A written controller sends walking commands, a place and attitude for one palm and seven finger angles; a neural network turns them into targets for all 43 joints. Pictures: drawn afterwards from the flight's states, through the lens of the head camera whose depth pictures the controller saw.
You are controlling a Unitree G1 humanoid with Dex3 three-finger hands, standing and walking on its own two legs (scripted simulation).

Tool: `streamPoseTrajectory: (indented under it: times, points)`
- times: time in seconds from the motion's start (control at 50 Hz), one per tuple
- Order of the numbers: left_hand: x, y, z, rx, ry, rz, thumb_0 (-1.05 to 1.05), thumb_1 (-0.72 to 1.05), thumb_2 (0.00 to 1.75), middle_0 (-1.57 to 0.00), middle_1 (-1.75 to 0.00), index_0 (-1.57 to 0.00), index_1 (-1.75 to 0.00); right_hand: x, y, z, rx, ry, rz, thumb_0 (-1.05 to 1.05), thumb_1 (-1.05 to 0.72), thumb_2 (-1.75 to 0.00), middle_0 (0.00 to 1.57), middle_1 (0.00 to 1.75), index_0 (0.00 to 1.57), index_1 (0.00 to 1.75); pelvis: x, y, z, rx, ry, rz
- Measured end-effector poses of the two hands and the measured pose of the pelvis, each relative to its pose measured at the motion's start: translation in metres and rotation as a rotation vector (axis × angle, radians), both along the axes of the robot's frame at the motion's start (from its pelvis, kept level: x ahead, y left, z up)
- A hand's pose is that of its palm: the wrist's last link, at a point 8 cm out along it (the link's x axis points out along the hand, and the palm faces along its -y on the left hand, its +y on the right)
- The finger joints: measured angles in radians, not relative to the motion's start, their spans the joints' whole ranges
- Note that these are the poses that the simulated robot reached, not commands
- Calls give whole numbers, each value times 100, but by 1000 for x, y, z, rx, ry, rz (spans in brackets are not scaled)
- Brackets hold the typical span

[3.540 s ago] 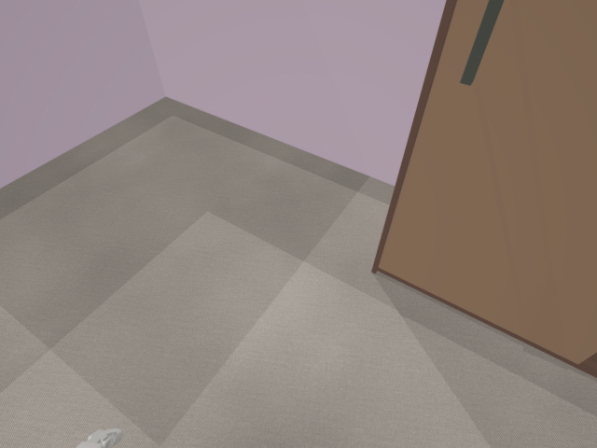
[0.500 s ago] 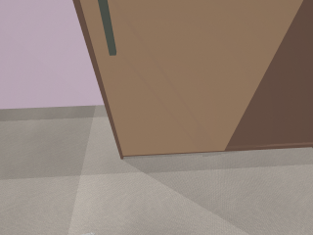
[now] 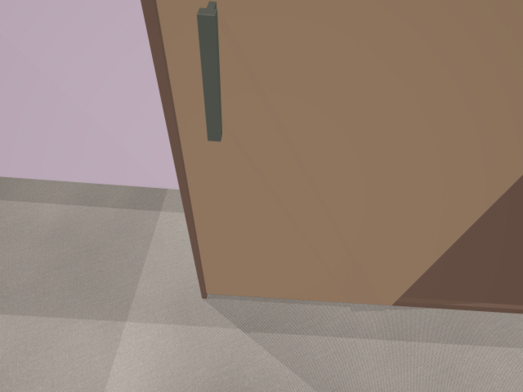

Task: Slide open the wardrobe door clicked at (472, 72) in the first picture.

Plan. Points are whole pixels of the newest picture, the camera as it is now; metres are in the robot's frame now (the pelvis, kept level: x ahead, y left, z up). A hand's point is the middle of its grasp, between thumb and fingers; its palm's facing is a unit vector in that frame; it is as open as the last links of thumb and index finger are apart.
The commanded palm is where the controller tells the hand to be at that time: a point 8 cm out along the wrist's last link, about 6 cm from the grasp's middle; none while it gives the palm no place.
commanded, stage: come to a stop and stand still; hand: left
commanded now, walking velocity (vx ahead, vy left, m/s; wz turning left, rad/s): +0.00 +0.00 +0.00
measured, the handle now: (213, 77) +0.52 +0.13 +0.21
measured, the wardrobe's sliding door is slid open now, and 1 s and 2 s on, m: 0.00 0.00 0.00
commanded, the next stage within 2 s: look again from close up in 1.60 s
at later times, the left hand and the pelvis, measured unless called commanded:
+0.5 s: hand out of the picture +0.12 +0.15 -0.16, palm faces +0.09 -0.96 -0.25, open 7.4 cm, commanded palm none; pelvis +0.03 -0.03 +0.00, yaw +3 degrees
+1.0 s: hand out of the picture -0.02 +0.20 -0.17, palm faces +0.03 -0.98 -0.17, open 7.4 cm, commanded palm none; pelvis -0.01 +0.01 +0.01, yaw +1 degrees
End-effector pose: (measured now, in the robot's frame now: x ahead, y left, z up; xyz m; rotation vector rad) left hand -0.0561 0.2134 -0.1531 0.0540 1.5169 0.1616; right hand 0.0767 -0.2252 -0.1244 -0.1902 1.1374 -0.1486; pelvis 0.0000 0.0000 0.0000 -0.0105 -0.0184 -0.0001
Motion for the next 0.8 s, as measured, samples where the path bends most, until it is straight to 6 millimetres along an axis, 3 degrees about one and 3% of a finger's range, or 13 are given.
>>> streamPoseTrajectory:
  times: [0.1,0.18,0.26,0.36,0.48,0.62,0.68,0.8]
  points:
    - [76,-1,10,26,-127,-26,0,91,90,-20,-30,-19,-30,-10,-12,1,-12,100,-36,-1,-95,-90,20,30,20,30,27,-4,8,7,8,7]
    - [119,-2,12,79,-173,-52,1,94,90,-20,-30,-19,-30,-19,-16,-9,22,187,-59,0,-93,-90,20,30,20,30,45,-18,6,25,-3,13]
    - [149,-11,12,120,-205,-82,1,93,90,-20,-30,-19,-30,-21,-25,-29,73,242,-100,0,-92,-90,20,30,20,30,60,-36,-4,43,-10,-2]
    - [168,-23,20,134,-248,-83,0,92,90,-20,-30,-20,-30,-16,-33,-37,89,281,-97,1,-91,-90,20,30,20,30,56,-41,-5,33,1,29]
    - [165,-17,25,142,-301,-49,0,91,90,-20,-30,-20,-30,-3,-38,-32,58,247,-41,1,-91,-90,20,30,20,30,37,-34,-2,32,13,50]
    - [127,16,9,114,-306,-21,0,90,90,-21,-30,-20,-30,5,-23,-16,-6,113,7,1,-91,-90,20,30,20,30,9,-8,-8,15,12,48]
    - [103,32,-1,89,-265,-5,0,90,90,-20,-30,-20,-30,-10,-8,-6,-27,78,0,0,-91,-90,19,30,19,30,0,5,-8,13,-5,37]
    - [61,46,9,54,-182,15,0,91,90,-20,-30,-20,-30,-51,19,10,-27,146,-12,1,-91,-90,20,30,20,30,-1,19,12,-19,7,42]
